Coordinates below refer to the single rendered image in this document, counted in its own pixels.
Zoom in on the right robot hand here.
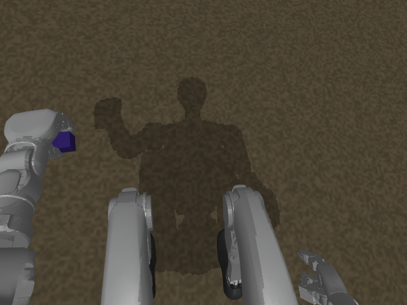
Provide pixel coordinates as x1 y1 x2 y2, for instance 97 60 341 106
298 250 348 305

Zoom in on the right robot foot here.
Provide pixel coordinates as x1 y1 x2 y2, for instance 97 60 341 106
217 229 242 300

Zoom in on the left robot hand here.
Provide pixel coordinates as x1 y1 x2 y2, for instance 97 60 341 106
4 109 76 159

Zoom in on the small box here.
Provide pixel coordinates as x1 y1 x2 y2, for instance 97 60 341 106
52 131 76 153

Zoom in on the right robot arm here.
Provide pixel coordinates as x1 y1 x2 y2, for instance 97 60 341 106
327 292 359 305

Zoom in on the left robot arm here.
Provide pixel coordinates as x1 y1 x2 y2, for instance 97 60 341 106
0 139 49 305

